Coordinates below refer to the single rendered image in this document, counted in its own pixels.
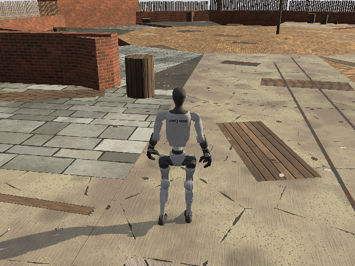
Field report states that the left robot upper arm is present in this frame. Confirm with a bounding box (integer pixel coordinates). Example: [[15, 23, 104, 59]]
[[151, 111, 167, 141]]

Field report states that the humanoid robot head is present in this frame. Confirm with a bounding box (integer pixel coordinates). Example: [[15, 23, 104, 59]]
[[169, 88, 188, 114]]

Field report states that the robot left hand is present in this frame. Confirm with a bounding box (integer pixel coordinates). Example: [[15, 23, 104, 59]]
[[146, 150, 160, 160]]

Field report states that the right robot forearm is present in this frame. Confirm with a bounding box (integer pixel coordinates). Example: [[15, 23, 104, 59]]
[[200, 135, 211, 157]]

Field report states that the robot torso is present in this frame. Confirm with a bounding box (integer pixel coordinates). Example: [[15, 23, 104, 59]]
[[165, 110, 191, 166]]

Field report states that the left robot forearm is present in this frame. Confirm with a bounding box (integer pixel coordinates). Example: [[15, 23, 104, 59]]
[[148, 133, 157, 152]]

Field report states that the right robot upper arm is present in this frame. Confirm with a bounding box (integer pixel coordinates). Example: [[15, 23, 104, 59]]
[[190, 112, 205, 143]]

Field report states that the robot right hand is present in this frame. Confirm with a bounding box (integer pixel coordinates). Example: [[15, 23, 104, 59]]
[[199, 155, 212, 168]]

